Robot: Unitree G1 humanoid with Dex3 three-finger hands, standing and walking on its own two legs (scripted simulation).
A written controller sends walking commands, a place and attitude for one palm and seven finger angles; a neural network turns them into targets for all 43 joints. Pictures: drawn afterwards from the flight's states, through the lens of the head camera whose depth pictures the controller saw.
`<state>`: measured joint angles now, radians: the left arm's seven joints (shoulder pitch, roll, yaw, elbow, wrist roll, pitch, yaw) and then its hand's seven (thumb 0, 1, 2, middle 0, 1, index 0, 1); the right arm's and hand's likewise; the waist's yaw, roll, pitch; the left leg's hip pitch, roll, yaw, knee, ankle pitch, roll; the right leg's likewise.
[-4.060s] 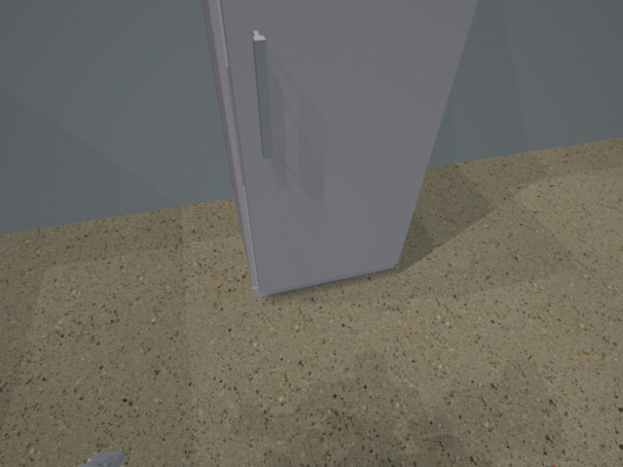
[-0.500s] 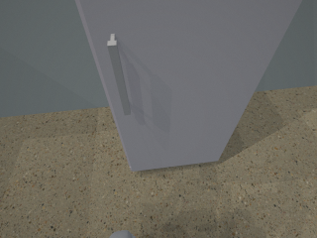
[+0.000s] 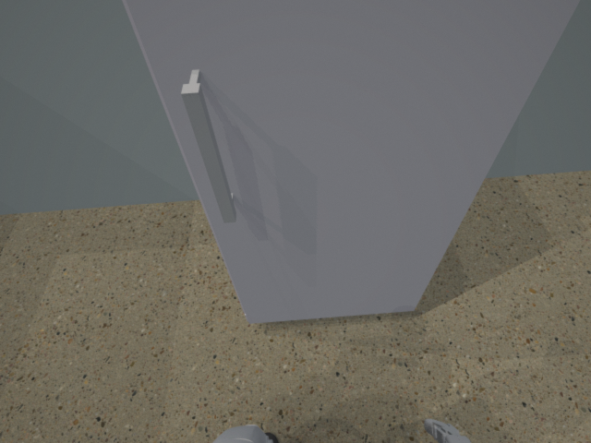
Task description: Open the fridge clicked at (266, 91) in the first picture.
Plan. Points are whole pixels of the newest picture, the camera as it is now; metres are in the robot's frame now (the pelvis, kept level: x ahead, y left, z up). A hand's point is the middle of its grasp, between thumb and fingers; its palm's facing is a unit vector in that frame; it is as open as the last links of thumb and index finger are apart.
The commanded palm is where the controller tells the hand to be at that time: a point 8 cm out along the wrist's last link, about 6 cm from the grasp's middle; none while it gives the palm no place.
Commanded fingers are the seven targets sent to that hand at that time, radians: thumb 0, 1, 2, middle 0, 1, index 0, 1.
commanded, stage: come to a stop and stand still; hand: left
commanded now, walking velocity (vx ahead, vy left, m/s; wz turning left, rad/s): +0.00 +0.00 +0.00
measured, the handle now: (215, 156) +0.49 +0.18 +0.09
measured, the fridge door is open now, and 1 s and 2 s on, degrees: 0 0 0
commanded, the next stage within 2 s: look again from close up in 1.96 s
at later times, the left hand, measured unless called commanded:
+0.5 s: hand out of the picture -0.04 +0.15 -0.16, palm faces +0.08 -0.98 -0.18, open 7.3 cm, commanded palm none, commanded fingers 0.00 0.90 0.90 -0.20 -0.30 -0.20 -0.30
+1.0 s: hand out of the picture -0.13 +0.14 -0.16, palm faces +0.08 -0.98 -0.16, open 7.4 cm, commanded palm none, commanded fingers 0.00 0.90 0.90 -0.20 -0.30 -0.20 -0.30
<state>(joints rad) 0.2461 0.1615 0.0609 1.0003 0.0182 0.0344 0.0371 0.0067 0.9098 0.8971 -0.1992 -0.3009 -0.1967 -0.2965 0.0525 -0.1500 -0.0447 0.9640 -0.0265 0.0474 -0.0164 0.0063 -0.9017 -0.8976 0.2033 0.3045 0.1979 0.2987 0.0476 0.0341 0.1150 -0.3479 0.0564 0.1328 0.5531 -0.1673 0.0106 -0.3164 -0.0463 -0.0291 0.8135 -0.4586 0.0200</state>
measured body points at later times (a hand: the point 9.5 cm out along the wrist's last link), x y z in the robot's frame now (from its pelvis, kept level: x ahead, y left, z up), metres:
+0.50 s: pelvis -0.07 -0.03 +0.01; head -0.07 -0.02 +0.46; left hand -0.04 +0.20 -0.15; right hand -0.06 -0.26 -0.14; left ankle -0.09 +0.10 -0.73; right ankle -0.01 -0.12 -0.73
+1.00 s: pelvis -0.09 -0.01 +0.01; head -0.08 -0.01 +0.46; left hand -0.13 +0.20 -0.15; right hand -0.12 -0.22 -0.15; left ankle -0.09 +0.11 -0.73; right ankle -0.01 -0.12 -0.73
